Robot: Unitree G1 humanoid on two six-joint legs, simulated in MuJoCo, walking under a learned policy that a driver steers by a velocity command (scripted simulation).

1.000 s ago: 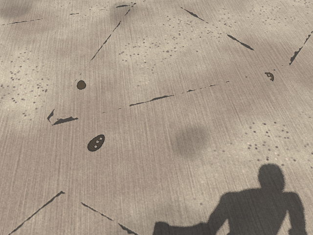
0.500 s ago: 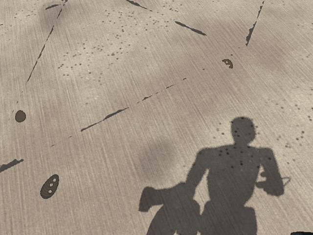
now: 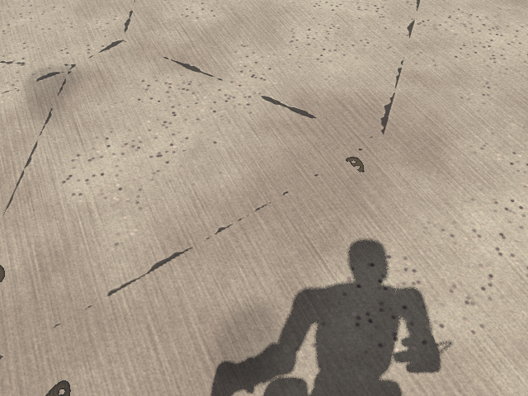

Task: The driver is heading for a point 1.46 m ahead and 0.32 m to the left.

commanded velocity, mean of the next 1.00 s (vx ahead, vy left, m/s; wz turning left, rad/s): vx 0.00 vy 0.00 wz -0.01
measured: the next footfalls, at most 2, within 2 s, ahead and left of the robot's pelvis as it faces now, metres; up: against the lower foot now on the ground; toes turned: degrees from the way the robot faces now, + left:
right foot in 1.98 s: +0.46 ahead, -0.12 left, +0.00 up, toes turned -1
